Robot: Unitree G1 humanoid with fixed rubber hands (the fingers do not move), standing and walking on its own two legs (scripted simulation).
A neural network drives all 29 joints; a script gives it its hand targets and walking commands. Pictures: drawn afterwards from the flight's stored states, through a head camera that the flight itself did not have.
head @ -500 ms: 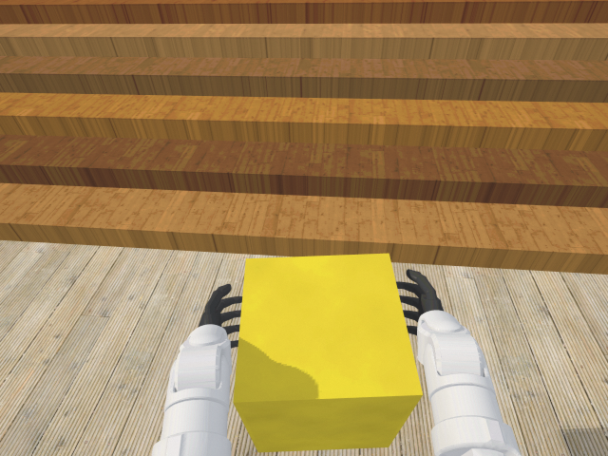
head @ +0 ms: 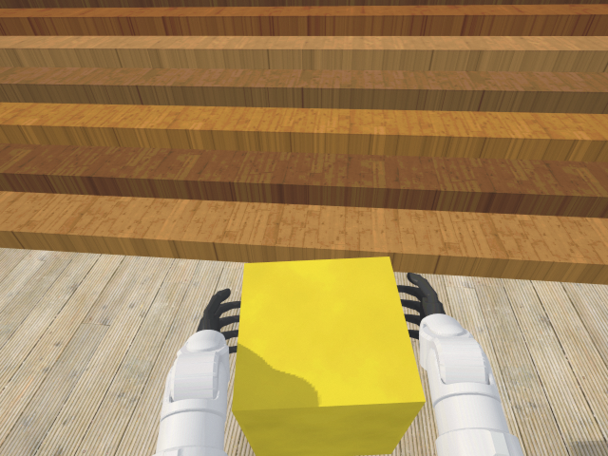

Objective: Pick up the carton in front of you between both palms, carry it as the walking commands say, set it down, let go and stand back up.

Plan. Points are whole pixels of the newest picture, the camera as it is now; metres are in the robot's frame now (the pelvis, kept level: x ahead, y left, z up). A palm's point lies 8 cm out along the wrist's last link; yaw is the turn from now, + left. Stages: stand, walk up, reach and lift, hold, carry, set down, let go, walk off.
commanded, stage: hold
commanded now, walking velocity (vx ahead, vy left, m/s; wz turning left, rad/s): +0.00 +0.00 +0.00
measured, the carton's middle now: (321, 363) +0.29 +0.00 -0.04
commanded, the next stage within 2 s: carry in 0.84 s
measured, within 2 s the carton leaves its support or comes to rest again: neither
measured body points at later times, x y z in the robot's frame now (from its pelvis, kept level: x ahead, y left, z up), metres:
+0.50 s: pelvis -0.01 +0.00 +0.00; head -0.06 +0.01 +0.45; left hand +0.29 +0.15 +0.04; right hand +0.30 -0.15 +0.05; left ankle +0.01 +0.13 -0.75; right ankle +0.00 -0.13 -0.75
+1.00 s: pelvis +0.01 +0.00 +0.00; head -0.03 -0.01 +0.44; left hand +0.31 +0.15 +0.05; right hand +0.31 -0.16 +0.06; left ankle +0.01 +0.13 -0.74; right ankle +0.00 -0.13 -0.74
